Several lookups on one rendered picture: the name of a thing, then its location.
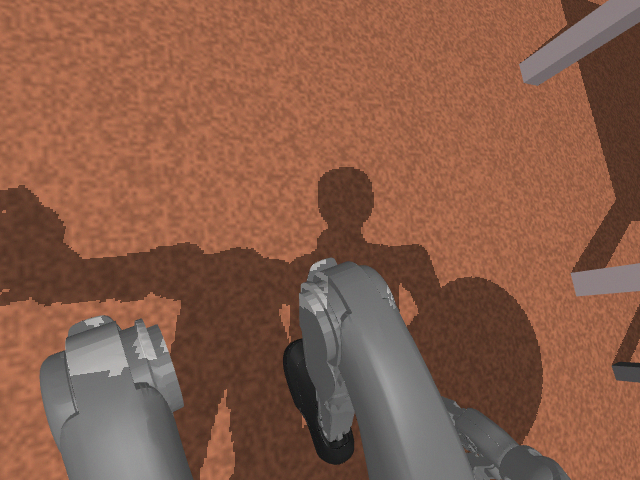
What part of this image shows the right robot arm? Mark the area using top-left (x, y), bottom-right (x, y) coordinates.
top-left (499, 445), bottom-right (571, 480)

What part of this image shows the right robot foot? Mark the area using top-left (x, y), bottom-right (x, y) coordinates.
top-left (283, 339), bottom-right (354, 465)

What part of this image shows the right robot hand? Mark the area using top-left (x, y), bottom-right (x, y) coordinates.
top-left (441, 396), bottom-right (520, 480)

